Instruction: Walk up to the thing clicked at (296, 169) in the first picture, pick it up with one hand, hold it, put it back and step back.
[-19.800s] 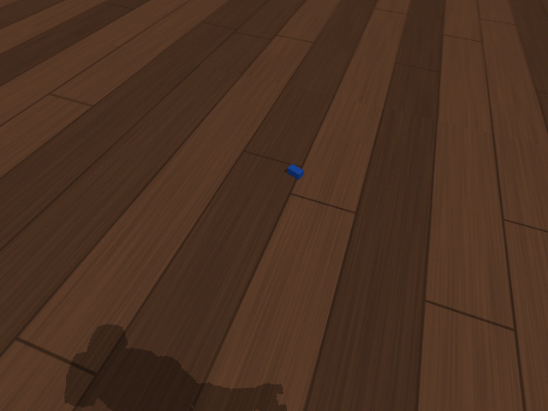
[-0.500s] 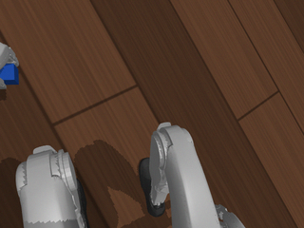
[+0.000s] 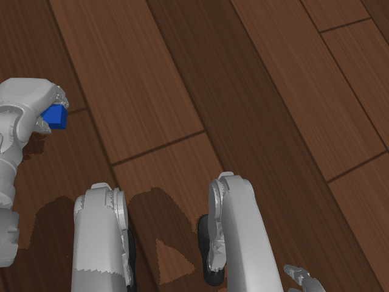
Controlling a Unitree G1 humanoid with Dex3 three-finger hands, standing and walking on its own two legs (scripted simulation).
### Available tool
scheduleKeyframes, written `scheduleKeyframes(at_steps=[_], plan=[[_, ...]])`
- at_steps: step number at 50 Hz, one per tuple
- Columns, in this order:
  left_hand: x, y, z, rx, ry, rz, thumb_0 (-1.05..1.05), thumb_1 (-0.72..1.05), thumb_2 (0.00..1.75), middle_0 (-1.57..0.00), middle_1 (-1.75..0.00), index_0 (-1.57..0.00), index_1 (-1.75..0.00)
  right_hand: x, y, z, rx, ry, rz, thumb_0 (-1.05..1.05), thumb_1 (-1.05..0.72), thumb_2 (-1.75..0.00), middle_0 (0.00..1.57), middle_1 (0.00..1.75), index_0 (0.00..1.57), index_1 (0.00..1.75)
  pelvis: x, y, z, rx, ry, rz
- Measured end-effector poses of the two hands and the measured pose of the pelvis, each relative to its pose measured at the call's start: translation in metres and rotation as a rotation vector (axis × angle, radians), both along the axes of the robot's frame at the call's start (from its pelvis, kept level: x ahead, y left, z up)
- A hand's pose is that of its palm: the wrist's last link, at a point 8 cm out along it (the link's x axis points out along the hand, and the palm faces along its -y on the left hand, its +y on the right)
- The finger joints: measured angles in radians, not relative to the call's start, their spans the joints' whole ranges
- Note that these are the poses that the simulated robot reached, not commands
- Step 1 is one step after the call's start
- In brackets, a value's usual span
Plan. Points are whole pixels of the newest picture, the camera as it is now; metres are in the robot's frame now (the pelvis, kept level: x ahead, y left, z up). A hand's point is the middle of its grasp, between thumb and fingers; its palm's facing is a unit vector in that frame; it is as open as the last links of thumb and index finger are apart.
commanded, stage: lift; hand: left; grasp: from above
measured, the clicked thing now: (44, 116) +0.48 +0.28 -0.15
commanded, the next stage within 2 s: hold in 1.20 s
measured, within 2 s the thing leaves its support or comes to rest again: neither
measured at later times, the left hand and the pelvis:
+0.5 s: hand out of the picture +0.38 +0.26 +0.09, palm faces -0.44 -0.06 -0.89, open 7.1 cm; pelvis +0.01 +0.00 +0.17, yaw +3 degrees
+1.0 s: hand out of the picture +0.36 +0.25 +0.23, palm faces -0.45 -0.07 -0.89, open 7.1 cm; pelvis +0.05 +0.00 +0.31, yaw +4 degrees
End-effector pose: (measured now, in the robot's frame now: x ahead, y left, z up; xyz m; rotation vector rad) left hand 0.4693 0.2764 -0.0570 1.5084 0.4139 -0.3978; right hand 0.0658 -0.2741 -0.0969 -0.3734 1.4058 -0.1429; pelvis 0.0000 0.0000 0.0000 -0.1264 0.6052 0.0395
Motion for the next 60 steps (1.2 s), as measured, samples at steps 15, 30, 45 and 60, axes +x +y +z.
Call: scheduleKeyframes(at_steps=[15,30,45,60], plan=[[-0.046,-0.003,0.117,-0.015,-0.05,0.006,0.0,0.46,0.06,-0.97,-0.14,-0.99,-0.11,0.062,0.014,0.075,0.041,-0.198,0.014,0.0,-0.91,-0.9,0.2,0.3,0.2,0.3,0.003,0.0,0.087,0.03,-0.06,0.019],[-0.097,-0.011,0.248,-0.021,-0.047,0.04,0.0,0.45,0.08,-0.98,-0.12,-1.01,-0.09,0.072,0.026,0.193,0.062,-0.299,-0.036,0.01,-0.9,-0.9,0.2,0.3,0.2,0.3,0.016,0.0,0.207,0.068,-0.212,0.029],[-0.104,-0.023,0.323,-0.011,-0.04,0.053,0.0,0.44,0.08,-0.99,-0.12,-1.01,-0.09,0.081,0.016,0.277,0.048,-0.354,-0.065,0.01,-0.9,-0.9,0.2,0.3,0.2,0.3,0.041,-0.001,0.287,0.096,-0.329,0.03],[-0.09,-0.029,0.37,-0.006,-0.042,0.077,0.0,0.43,0.09,-0.99,-0.11,-1.02,-0.09,0.099,0.018,0.316,0.073,-0.339,-0.089,0.01,-0.9,-0.9,0.2,0.3,0.2,0.3,0.066,-0.001,0.332,0.117,-0.4,0.024]])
